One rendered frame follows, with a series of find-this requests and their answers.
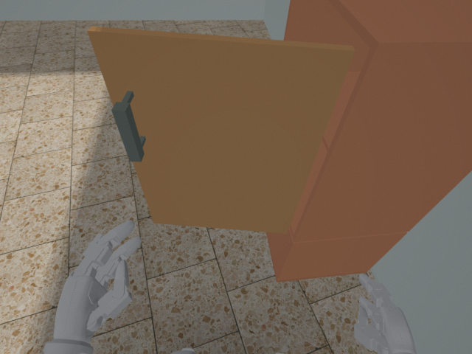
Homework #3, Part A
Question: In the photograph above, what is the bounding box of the robot left hand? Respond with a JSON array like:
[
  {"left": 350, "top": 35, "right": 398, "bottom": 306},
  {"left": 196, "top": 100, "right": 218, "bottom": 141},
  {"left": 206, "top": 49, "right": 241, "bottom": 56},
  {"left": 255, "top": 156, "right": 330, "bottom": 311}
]
[{"left": 53, "top": 220, "right": 142, "bottom": 343}]

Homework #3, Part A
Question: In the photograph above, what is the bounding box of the left robot forearm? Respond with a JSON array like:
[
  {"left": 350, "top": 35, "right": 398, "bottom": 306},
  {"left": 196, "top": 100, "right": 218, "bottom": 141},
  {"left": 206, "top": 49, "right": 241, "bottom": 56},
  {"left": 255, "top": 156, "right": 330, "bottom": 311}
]
[{"left": 43, "top": 339, "right": 94, "bottom": 354}]

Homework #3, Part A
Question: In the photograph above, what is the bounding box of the cupboard door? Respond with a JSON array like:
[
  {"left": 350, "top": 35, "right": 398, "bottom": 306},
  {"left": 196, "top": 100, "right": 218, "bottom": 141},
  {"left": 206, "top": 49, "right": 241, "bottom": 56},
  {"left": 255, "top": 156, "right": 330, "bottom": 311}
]
[{"left": 87, "top": 26, "right": 355, "bottom": 234}]

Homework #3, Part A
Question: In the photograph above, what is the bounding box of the robot right hand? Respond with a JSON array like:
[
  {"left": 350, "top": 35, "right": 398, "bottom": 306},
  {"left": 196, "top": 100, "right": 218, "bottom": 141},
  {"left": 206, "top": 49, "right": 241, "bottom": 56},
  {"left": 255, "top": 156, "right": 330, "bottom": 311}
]
[{"left": 354, "top": 274, "right": 417, "bottom": 354}]

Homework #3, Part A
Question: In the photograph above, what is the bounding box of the handle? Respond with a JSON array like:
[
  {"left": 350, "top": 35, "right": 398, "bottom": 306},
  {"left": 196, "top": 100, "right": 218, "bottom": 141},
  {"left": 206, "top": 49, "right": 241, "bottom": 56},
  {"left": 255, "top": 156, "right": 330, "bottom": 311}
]
[{"left": 111, "top": 91, "right": 146, "bottom": 162}]

